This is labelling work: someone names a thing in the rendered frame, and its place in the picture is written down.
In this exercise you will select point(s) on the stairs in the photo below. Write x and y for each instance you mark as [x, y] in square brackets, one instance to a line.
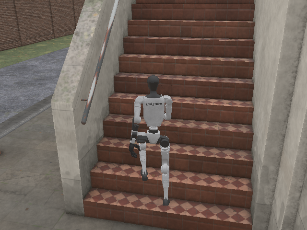
[202, 53]

